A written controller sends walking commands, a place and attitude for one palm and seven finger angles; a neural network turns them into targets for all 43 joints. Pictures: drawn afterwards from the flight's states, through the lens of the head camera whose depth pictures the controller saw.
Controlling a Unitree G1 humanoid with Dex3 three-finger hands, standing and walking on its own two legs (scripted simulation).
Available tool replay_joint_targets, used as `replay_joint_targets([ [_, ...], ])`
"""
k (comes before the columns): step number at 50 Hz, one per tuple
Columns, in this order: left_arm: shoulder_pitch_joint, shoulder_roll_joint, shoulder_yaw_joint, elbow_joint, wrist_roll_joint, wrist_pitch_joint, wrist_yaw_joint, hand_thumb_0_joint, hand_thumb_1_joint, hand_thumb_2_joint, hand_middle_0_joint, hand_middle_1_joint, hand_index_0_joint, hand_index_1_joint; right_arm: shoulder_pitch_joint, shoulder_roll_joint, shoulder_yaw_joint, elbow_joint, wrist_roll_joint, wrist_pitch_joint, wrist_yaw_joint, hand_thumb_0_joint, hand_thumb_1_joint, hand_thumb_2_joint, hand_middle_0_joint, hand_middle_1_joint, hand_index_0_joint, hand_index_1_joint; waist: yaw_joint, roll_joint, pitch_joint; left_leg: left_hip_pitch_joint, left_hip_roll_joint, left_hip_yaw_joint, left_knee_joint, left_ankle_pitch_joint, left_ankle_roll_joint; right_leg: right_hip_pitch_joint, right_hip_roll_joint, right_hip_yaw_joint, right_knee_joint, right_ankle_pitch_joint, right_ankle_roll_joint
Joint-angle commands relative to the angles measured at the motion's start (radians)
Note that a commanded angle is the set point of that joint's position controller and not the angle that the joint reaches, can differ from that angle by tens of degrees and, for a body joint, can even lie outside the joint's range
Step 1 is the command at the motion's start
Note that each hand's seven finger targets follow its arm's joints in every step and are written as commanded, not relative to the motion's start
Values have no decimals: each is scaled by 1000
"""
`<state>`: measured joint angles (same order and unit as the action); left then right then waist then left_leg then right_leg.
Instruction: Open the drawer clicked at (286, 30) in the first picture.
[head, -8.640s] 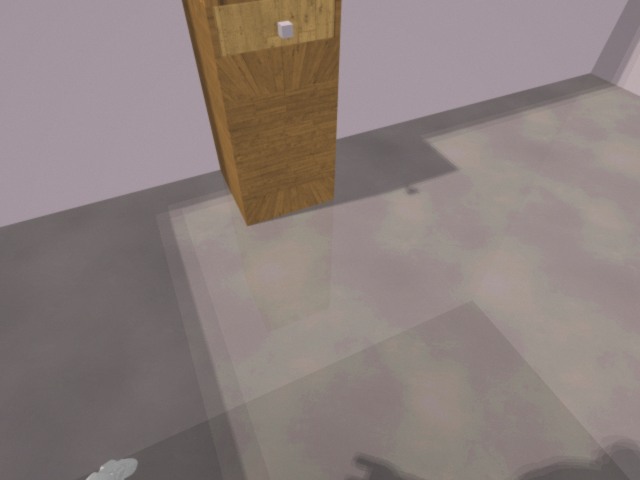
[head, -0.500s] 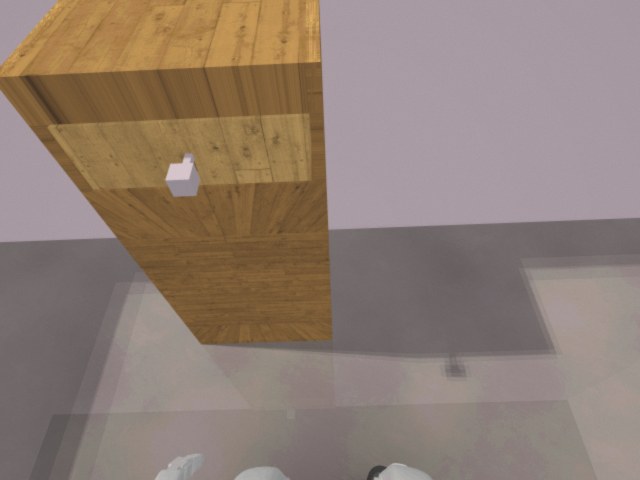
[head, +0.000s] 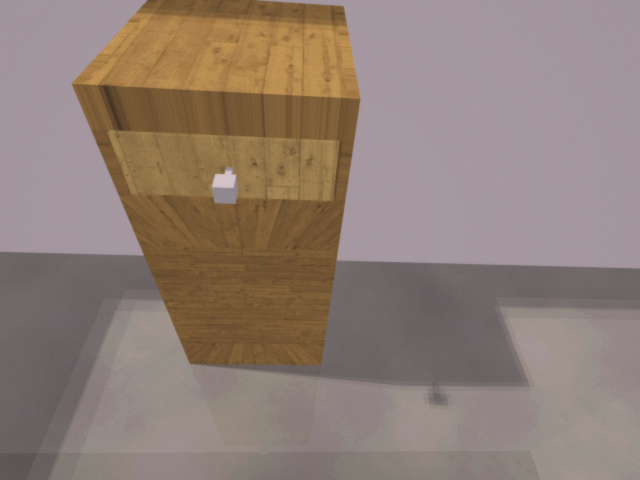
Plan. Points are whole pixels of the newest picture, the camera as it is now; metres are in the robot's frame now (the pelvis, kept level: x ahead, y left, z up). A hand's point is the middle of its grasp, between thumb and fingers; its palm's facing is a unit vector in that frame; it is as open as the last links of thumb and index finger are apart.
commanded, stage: come to a stop and stand still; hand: left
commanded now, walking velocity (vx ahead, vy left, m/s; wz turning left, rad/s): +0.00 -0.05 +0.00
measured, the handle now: (227, 182) +0.57 +0.20 +0.03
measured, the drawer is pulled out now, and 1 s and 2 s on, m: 0.00 0.00 0.00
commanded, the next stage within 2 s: look again from close up in 0.74 s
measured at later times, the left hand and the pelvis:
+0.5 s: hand out of the picture +0.03 +0.09 -0.18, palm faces +0.07 -0.97 -0.24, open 7.2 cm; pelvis +0.02 -0.09 -0.01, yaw +2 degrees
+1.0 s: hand out of the picture -0.02 +0.09 -0.18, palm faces +0.02 -0.98 -0.17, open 7.4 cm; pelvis +0.02 -0.06 -0.01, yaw -1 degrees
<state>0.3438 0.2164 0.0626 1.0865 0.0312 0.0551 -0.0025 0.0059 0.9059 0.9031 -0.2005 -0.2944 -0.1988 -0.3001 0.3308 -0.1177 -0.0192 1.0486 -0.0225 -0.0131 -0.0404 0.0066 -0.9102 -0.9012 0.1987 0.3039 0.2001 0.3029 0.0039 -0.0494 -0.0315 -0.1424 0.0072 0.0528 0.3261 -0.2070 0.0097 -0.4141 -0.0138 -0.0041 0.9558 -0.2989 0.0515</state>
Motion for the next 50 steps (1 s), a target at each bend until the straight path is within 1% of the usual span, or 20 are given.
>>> replay_joint_targets([
  [1, -120, 24, -7, -94, -12, -34, -5, 0, 900, 900, -200, -300, -200, -300, 122, -189, -43, 1, -9, -14, -20, 0, -900, -900, 200, 300, 200, 300, -67, 198, 77, 167, 312, -260, -88, 254, 159, -149, -43, 9, -125, -114, -7],
  [4, -96, -10, -21, -71, -23, -43, -1, 0, 900, 900, -200, -300, -200, -300, 93, -196, -39, 18, -8, -8, -16, 0, -900, -900, 200, 300, 200, 300, -54, 239, 36, 117, 276, -213, -25, 395, 148, 23, -22, -31, -314, -158, -21],
  [6, -23, -18, -23, -30, -26, -52, 3, 0, 900, 900, -200, -300, -200, -300, 63, -191, -39, 28, 0, -5, -13, 0, -900, -900, 200, 300, 200, 300, -17, 218, 15, 51, 228, -173, 23, 344, 109, 162, -4, -61, -477, 7, -26],
  [8, 32, 28, -22, 4, -23, -66, 16, 0, 900, 900, -200, -300, -200, -300, 71, -139, -29, 37, 15, -6, -4, 0, -900, -900, 200, 300, 200, 300, -1, 89, -20, -106, 145, -107, 111, 165, 25, 390, -77, 21, -630, 219, -41],
  [9, 46, 69, -18, 18, -22, -74, 25, 0, 900, 900, -200, -300, -200, -300, 55, -89, -14, 33, 19, -7, -1, 0, -900, -900, 200, 300, 200, 300, 5, -53, -7, -183, 80, -29, 156, -29, -15, 423, -197, 137, -643, 323, -80],
  [10, 29, 93, -19, 20, -24, -76, 28, 0, 900, 900, -200, -300, -200, -300, 43, -69, -6, 29, 15, -3, 3, 0, -900, -900, 200, 300, 200, 300, -2, -107, 28, -181, 51, 1, 170, -168, -29, 351, -264, 163, -665, 341, -128],
  [12, 0, 63, -21, 17, -23, -80, 32, 0, 900, 900, -200, -300, -200, -300, 28, -74, -9, 40, 5, 16, 0, 0, -900, -900, 200, 300, 200, 300, 1, -179, 79, -162, 70, -25, 253, -215, -30, 275, -241, 161, -691, 401, -170],
  [16, -42, 23, -35, 19, -28, -75, 42, 0, 900, 900, -200, -300, -200, -300, 63, -53, -1, 88, 10, 21, -5, 0, -900, -900, 200, 300, 200, 300, -22, -56, 97, -123, 82, -31, 217, -124, -28, 287, -207, 89, -630, 520, -182],
  [20, -45, 4, -42, 19, -36, -70, 44, 0, 900, 900, -200, -300, -200, -300, 73, -64, 3, 112, 8, 19, -9, 0, -900, -900, 200, 300, 200, 300, -24, 6, 115, 4, 101, -42, 98, 119, -21, 201, -140, 59, -637, 355, -121],
  [22, -40, 2, -41, 19, -32, -67, 46, 0, 900, 900, -200, -300, -200, -300, 56, -76, 3, 109, 8, 23, -11, 0, -900, -900, 200, 300, 200, 300, -18, 3, 148, 0, 108, -35, 96, 102, -21, 183, -123, 67, -679, 289, -90],
  [25, -19, 25, -35, 28, -31, -65, 48, 0, 900, 900, -200, -300, -200, -300, 37, -66, 5, 108, 11, 25, -12, 0, -900, -900, 200, 300, 200, 300, -12, 63, 154, -10, 102, -20, 95, 119, -26, 228, -118, 69, -674, 378, -61],
  [32, 24, 28, -35, 37, -29, -72, 57, 0, 900, 900, -200, -300, -200, -300, 14, -83, 1, 93, 15, 28, -17, 0, -900, -900, 200, 300, 200, 300, -7, -4, 75, -11, 87, -5, 96, 60, -30, 344, -135, 70, -665, 595, -30],
  [41, 58, 0, -41, 53, -29, -73, 56, 0, 900, 900, -200, -300, -200, -300, 7, -81, 7, 96, 15, 20, -21, 0, -900, -900, 200, 300, 200, 300, -6, 26, 97, 39, 106, -13, 70, 136, -23, 300, -115, 53, -660, 527, -45],
  [42, 158, 41, -27, 72, -9, -119, 97, 0, 900, 900, -200, -300, -200, -300, -105, -113, -5, 15, 17, -5, -4, 0, -900, -900, 200, 300, 200, 300, 46, -114, 161, -192, 59, 85, 378, -124, -48, 312, -196, 182, -628, 1259, 104],
  [43, 203, 75, -32, 54, -6, -130, 94, 0, 900, 900, -200, -300, -200, -300, -96, -99, 3, -52, 23, 8, 1, 0, -900, -900, 200, 300, 200, 300, 13, -80, 107, -225, 16, 8, 440, -183, -9, 416, -235, 149, -548, 1484, 77],
  [44, 184, 62, -26, 32, -3, -125, 93, 0, 900, 900, -200, -300, -200, -300, -37, -67, 0, -49, 20, 10, -4, 0, -900, -900, 200, 300, 200, 300, 1, -119, 9, -250, 18, -27, 462, -188, 16, 497, -251, 136, -497, 1529, 42],
  [45, 146, 50, -31, 14, 1, -118, 89, 0, 900, 900, -200, -300, -200, -300, -40, -73, -5, -48, 23, 3, 0, 0, -900, -900, 200, 300, 200, 300, -6, -32, -27, -271, 28, -20, 436, -177, 22, 514, -222, 83, -476, 1364, -59],
  [46, 127, 48, -32, -6, -2, -113, 81, 0, 900, 900, -200, -300, -200, -300, -48, -54, 1, -53, 26, -3, 6, 0, -900, -900, 200, 300, 200, 300, 2, -32, -68, -225, 34, -20, 366, -169, 18, 498, -208, 77, -483, 1174, -142],
  [48, 54, 37, -34, -38, -6, -100, 72, 0, 900, 900, -200, -300, -200, -300, 13, -47, 2, -38, 22, -7, 7, 0, -900, -900, 200, 300, 200, 300, -35, 10, -56, -75, 13, -1, 181, -35, 8, 365, -162, 40, -478, 777, -159],
  [50, 61, 0, -47, -32, -17, -84, 61, 0, 900, 900, -200, -300, -200, -300, 27, -79, 5, -30, 12, -14, 4, 0, -900, -900, 200, 300, 200, 300, -24, 82, 11, -26, 65, -61, 99, 97, 20, 236, -98, 51, -484, 335, -117],
])
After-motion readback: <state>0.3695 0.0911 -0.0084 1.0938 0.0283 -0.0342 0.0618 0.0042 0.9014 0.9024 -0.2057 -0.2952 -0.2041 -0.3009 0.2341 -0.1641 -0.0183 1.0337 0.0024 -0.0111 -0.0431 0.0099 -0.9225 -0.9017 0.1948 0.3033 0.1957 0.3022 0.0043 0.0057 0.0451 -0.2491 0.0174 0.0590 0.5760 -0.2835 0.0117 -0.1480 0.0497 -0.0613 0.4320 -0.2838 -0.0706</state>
